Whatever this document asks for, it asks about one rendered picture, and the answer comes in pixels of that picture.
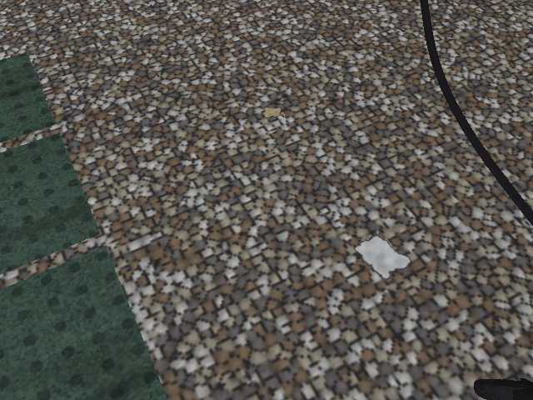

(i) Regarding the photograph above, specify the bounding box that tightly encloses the robot right hand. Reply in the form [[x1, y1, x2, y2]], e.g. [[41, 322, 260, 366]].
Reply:
[[474, 378, 533, 400]]

